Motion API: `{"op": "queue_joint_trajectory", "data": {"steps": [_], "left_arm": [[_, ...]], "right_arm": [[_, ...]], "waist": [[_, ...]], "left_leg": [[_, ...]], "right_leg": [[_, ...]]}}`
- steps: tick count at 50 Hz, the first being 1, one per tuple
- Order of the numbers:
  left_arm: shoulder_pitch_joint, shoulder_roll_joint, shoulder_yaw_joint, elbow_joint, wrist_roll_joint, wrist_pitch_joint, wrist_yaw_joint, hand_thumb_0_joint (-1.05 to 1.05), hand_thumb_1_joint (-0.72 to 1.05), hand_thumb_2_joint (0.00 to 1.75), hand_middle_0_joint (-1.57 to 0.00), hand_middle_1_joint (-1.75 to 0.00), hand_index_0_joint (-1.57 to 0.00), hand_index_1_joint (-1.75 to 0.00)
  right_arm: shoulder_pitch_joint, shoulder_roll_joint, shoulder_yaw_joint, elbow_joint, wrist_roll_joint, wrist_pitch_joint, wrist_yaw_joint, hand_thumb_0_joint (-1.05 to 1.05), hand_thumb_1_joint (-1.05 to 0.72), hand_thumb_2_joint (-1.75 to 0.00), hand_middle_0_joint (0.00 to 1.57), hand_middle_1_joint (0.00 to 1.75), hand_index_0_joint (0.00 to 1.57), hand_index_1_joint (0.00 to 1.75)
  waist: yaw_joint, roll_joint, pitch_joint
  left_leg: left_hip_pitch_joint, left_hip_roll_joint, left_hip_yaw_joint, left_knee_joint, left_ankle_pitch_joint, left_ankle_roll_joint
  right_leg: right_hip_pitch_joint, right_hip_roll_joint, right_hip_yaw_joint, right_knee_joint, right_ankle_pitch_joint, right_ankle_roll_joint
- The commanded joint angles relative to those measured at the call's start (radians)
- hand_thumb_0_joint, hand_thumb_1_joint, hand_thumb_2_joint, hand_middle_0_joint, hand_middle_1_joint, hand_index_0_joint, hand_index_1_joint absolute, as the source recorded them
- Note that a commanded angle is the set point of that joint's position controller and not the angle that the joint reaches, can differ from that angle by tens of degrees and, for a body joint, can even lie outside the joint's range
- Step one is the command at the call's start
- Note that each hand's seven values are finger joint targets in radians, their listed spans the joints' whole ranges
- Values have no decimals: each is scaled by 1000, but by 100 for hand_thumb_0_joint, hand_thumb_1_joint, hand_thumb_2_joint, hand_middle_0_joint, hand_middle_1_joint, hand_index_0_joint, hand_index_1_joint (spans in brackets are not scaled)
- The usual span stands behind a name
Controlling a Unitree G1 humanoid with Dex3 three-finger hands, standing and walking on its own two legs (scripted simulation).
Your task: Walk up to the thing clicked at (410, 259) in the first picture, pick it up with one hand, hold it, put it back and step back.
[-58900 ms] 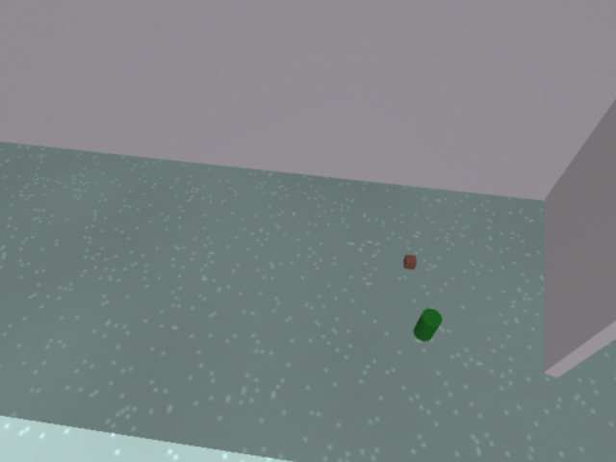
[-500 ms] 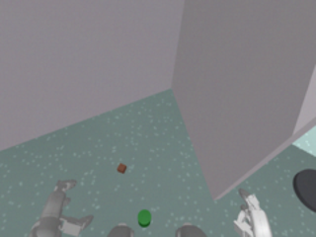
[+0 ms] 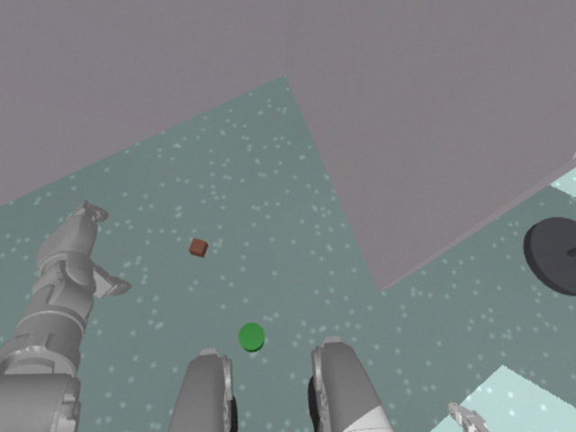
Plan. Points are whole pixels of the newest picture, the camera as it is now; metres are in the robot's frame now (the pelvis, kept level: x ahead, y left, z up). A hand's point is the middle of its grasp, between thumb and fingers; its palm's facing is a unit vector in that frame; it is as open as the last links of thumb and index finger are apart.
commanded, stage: go down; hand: left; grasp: from above
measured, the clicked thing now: (198, 248) +0.56 +0.20 -0.61
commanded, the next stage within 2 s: none
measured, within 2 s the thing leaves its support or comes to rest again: neither
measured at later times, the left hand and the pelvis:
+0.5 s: hand (107, 226) +0.45 +0.27 -0.14, palm faces -0.35 -0.33 -0.88, open 14.6 cm; pelvis -0.02 +0.00 -0.04, yaw -1 degrees
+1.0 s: hand (117, 208) +0.48 +0.26 -0.15, palm faces -0.37 -0.22 -0.90, open 14.5 cm; pelvis -0.02 +0.01 -0.06, yaw -2 degrees
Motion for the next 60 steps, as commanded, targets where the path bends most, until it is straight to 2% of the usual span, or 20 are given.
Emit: {"op": "queue_joint_trajectory", "data": {"steps": [1,4,7,8,15,20,21,25,26,33,35,36,39,43,48,49,54,55,58,60], "left_arm": [[-346,272,56,-99,76,-81,48,0,-61,103,-10,-87,-6,-91],[-430,314,63,-90,121,-100,66,0,-61,107,-9,-88,-4,-93],[-460,296,45,-13,146,-99,82,0,-61,108,-9,-88,-3,-94],[-474,327,55,-3,155,-99,86,0,-61,107,-8,-90,-3,-95],[-577,360,41,112,227,-74,114,0,-61,106,-8,-91,-3,-95],[-673,360,19,150,265,-65,128,0,-61,106,-7,-93,-3,-97],[-682,387,29,153,272,-62,131,0,-61,106,-7,-93,-3,-97],[-730,407,27,141,296,-49,135,0,-61,105,-7,-93,-3,-97],[-719,395,17,176,303,-42,134,0,-61,105,-7,-93,-3,-97],[-805,396,-3,206,327,-12,130,0,-61,105,-9,-91,-4,-96],[-846,443,7,168,343,-9,134,0,-61,102,-9,-91,-5,-96],[-825,405,-11,198,344,-2,132,0,-61,104,-11,-90,-6,-95],[-826,393,-19,240,354,7,134,0,-61,100,-12,-89,-7,-94],[-854,421,-13,217,374,19,134,0,-61,96,-16,-85,-11,-90],[-905,422,-18,193,379,32,139,0,-59,93,-20,-83,-15,-88],[-861,421,-19,244,385,40,138,0,-59,93,-20,-83,-15,-88],[-913,415,-22,220,392,49,144,0,-51,90,-22,-81,-18,-84],[-912,424,-24,212,400,50,143,0,-50,89,-22,-81,-19,-84],[-898,414,-30,247,407,60,142,0,-47,85,-25,-78,-22,-81],[-928,435,-22,209,408,62,146,0,-45,84,-27,-78,-24,-81]], "right_arm": [[109,-171,-57,-64,8,-21,1,0,-91,-90,20,30,20,30],[130,-176,-57,-57,9,-3,-1,0,-91,-90,20,30,20,30],[143,-169,-49,-41,7,12,1,0,-91,-90,20,30,20,30],[147,-172,-48,-40,7,16,3,0,-91,-90,20,30,20,30],[154,-168,-34,-26,2,46,12,0,-90,-90,20,30,20,30],[158,-168,-23,-25,-3,59,17,0,-89,-90,20,30,20,30],[156,-163,-17,-28,-4,63,19,0,-90,-90,20,30,20,30],[172,-171,-15,-34,-2,78,23,0,-90,-90,20,30,20,30],[177,-168,-12,-33,-2,83,25,0,-90,-90,20,30,20,30],[195,-173,-2,-22,-5,103,25,0,-91,-90,20,30,20,30],[199,-175,-4,-31,-2,110,24,0,-91,-90,20,30,20,30],[199,-166,2,-28,-3,112,24,0,-91,-91,20,30,20,30],[199,-169,11,-21,-7,117,25,0,-91,-90,20,30,20,30],[218,-181,15,-28,-9,124,31,0,-91,-91,20,30,20,30],[223,-172,19,-29,-11,128,35,0,-91,-91,20,30,20,30],[227,-175,21,-29,-11,129,37,0,-92,-91,20,30,20,30],[229,-175,25,-31,-14,129,42,0,-91,-90,20,30,20,30],[226,-173,25,-34,-11,129,41,0,-91,-90,20,30,20,30],[228,-176,30,-28,-14,130,43,0,-91,-90,20,30,20,30],[226,-177,26,-35,-10,130,41,0,-91,-91,20,30,20,30]], "waist": [[-6,81,-486],[-25,99,-556],[-45,86,-541],[-37,85,-553],[-62,112,-545],[-85,151,-548],[-83,163,-547],[-85,203,-627],[-92,191,-605],[-124,200,-595],[-113,232,-642],[-124,224,-613],[-133,237,-559],[-129,260,-624],[-141,255,-633],[-141,226,-614],[-154,247,-612],[-144,256,-627],[-154,257,-579],[-146,263,-645]], "left_leg": [[251,-20,-7,-141,303,27],[256,-20,-3,-111,313,26],[211,-22,4,-86,312,29],[206,-23,0,-89,318,28],[169,-18,-11,-64,285,21],[139,-15,-15,-43,261,17],[137,-14,-16,-38,273,17],[183,-8,-25,-22,331,13],[168,-8,-24,-19,325,14],[131,-4,-39,-15,259,12],[158,-3,-35,-14,262,12],[147,-2,-33,-6,274,15],[146,2,-60,-21,260,4],[183,5,-65,-8,326,2],[136,-1,-35,16,302,15],[122,-2,-35,20,300,18],[108,1,-49,13,272,12],[116,0,-42,11,266,13],[109,2,-55,9,265,8],[141,2,-48,11,272,9]], "right_leg": [[208,23,-27,-105,217,-74],[205,20,-27,-94,240,-69],[195,19,-27,-95,257,-63],[205,20,-31,-91,256,-64],[132,28,-48,-64,213,-68],[81,32,-56,-41,196,-70],[78,31,-56,-36,203,-70],[67,35,-64,-14,239,-74],[64,35,-64,-16,240,-73],[19,38,-70,-3,199,-72],[33,40,-69,-3,198,-74],[24,40,-70,-6,207,-72],[-37,38,-78,11,187,-76],[-31,41,-82,28,223,-78],[2,43,-71,14,234,-73],[8,43,-74,11,235,-71],[-25,43,-76,28,210,-74],[0,44,-74,25,208,-74],[-49,42,-77,29,199,-75],[-12,44,-73,28,211,-75]]}}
